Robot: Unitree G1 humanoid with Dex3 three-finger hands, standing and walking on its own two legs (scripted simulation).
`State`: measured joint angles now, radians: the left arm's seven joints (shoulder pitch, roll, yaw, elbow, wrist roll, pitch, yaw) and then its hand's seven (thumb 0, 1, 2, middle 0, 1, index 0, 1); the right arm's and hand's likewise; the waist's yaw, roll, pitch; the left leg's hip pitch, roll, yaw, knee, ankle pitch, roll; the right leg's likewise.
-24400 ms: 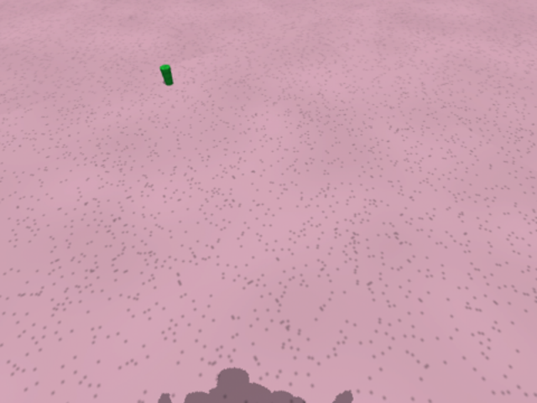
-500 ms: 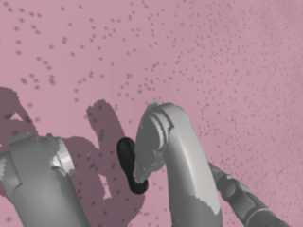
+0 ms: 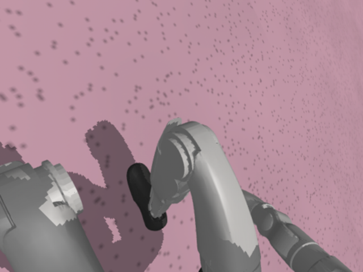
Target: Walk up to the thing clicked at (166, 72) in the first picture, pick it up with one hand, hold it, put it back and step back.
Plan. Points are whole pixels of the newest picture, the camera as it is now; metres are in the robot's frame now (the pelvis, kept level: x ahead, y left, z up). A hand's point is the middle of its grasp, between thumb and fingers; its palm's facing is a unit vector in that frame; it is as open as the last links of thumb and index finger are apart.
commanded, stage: lower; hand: left
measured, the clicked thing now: out of the picture +0.44 +0.29 -0.23
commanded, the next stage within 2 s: loosen in 0.06 s
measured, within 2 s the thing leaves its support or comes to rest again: rests again in 1.20 s
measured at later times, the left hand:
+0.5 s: hand out of the picture +0.45 +0.31 -0.19, palm faces +0.47 -0.88 -0.02, open 11.0 cm
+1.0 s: hand out of the picture +0.45 +0.31 -0.19, palm faces +0.46 -0.89 -0.02, open 16.8 cm
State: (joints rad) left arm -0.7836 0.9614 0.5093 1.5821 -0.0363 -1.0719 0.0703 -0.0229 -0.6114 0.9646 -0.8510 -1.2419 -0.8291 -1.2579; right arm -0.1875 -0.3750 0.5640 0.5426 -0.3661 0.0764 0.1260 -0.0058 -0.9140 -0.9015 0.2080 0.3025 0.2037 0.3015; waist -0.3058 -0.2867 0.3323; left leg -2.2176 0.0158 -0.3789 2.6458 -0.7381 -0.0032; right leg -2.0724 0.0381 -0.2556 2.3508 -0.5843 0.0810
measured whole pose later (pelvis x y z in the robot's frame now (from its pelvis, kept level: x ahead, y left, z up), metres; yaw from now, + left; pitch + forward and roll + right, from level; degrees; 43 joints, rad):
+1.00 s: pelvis +0.00 +0.00 +0.00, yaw -1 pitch +14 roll -20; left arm -0.80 0.97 0.51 1.60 -0.04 -1.10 0.06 -0.01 -0.61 0.13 -0.24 -0.20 -0.25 -0.21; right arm -0.20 -0.37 0.58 0.54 -0.37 0.08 0.12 -0.01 -0.91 -0.89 0.21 0.30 0.21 0.30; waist -0.31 -0.29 0.32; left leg -2.21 0.02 -0.38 2.64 -0.74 0.01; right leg -2.06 0.05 -0.26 2.33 -0.58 0.08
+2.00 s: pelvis +0.02 -0.01 +0.16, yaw +12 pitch +33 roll -5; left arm -0.24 0.52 0.34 0.52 0.07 -0.08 0.03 -0.01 -0.49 0.08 -0.07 -0.06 -0.07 -0.06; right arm 0.09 -0.26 0.02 0.54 0.05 0.18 0.01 0.00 -0.91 -0.90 0.21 0.30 0.20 0.30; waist -0.06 0.01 -0.14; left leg -1.94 0.05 -0.07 2.03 -0.68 0.01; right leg -1.92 -0.02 -0.04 1.96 -0.62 0.03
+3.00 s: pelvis +0.11 +0.00 +0.43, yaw +16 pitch +8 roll -2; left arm 0.48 0.21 -0.02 -0.01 -0.01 0.27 0.16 -0.01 -0.53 0.05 -0.06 -0.05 -0.06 -0.05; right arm 0.26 -0.20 0.03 0.47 0.02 -0.09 -0.18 0.01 -0.90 -0.90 0.21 0.30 0.20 0.30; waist -0.01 0.03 -0.12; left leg -0.63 0.04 -0.02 0.98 -0.49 -0.01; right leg -0.62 -0.02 -0.06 0.93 -0.46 0.01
